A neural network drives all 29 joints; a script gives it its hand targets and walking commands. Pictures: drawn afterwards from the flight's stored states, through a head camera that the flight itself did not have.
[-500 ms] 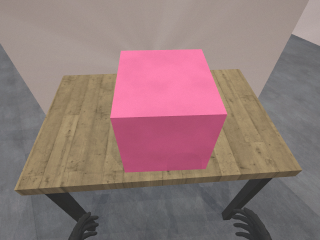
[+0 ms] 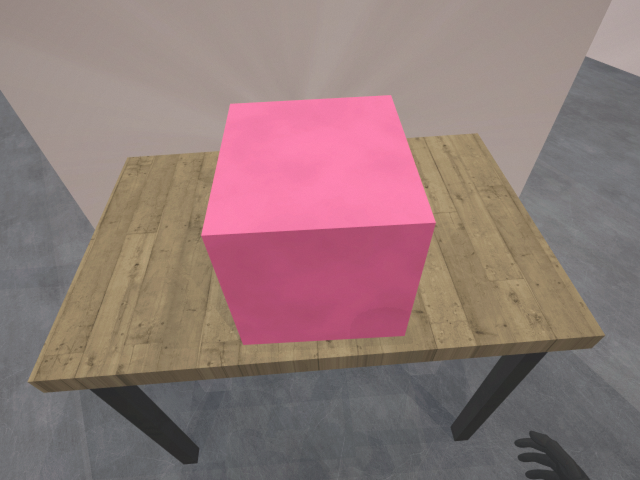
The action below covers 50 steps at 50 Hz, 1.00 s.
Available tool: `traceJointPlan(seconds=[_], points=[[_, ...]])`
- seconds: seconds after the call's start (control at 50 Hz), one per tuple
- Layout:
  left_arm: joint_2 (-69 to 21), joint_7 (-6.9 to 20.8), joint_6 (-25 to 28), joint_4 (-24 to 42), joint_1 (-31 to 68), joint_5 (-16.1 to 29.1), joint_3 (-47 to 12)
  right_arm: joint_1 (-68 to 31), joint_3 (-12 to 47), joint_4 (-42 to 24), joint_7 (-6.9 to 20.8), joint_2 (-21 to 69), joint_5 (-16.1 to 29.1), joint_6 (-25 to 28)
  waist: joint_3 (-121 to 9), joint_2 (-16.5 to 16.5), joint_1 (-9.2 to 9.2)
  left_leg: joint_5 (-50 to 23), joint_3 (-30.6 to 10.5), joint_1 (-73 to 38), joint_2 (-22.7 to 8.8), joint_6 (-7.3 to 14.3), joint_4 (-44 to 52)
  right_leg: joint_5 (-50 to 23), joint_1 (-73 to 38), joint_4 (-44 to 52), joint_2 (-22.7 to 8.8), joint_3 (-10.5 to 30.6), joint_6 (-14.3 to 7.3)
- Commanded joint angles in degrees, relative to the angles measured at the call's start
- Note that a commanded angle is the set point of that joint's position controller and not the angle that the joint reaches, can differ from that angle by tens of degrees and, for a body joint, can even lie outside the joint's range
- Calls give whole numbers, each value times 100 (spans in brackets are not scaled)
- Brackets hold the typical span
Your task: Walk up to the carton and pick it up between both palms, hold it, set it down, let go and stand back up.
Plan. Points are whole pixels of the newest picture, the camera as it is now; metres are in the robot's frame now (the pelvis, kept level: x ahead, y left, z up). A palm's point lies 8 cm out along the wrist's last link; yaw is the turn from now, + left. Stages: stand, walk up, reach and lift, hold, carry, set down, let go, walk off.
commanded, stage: stand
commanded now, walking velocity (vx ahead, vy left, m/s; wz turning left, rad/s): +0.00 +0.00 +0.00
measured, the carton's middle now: (317, 219) +0.50 +0.01 +0.04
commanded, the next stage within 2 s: none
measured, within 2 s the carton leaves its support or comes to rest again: neither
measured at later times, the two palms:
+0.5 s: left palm out of the picture +0.09 +0.27 -0.12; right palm out of the picture +0.11 -0.28 -0.08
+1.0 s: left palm out of the picture +0.06 +0.28 -0.12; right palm out of the picture +0.08 -0.28 -0.08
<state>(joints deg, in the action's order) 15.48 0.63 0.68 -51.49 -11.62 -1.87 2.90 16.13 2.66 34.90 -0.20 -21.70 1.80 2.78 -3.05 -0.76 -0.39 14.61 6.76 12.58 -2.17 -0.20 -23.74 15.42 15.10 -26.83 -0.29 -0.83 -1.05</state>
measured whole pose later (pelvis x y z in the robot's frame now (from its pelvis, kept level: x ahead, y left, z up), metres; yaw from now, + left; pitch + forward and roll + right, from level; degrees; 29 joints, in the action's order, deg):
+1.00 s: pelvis -0.02 +0.01 +0.00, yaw +0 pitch +2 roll +0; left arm 15.5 1.1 1.0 -60.9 -8.1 -1.6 2.9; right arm 16.1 2.7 40.1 -0.7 -21.7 1.8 2.8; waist -3.1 0.0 -0.4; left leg 12.9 6.8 12.6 -2.2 -0.2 -23.7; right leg 12.6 14.2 -24.9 -0.3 -0.8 -0.5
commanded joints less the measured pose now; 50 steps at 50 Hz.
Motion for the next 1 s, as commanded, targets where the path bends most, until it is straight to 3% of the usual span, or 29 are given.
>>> traceJointPlan(seconds=[0.0,0.32,0.98], points=[[1553,22,231,216,329,-3,225,-11,-499,372,-102,-1051,-410,85,-250,428,0,-1464,-766,-371,-520,204,-82,-2142,-881,261,-682,601,-269],[1575,47,236,-230,516,55,169,-72,-452,558,-140,-1080,-343,112,-411,567,9,-1777,-744,-516,-614,194,-17,-2380,-1054,321,-750,597,-262],[1593,76,222,-693,622,130,141,-167,-423,1042,-114,-1074,-348,141,-55,599,5,-972,-828,-422,-670,190,389,-1482,-746,691,-749,679,-188]])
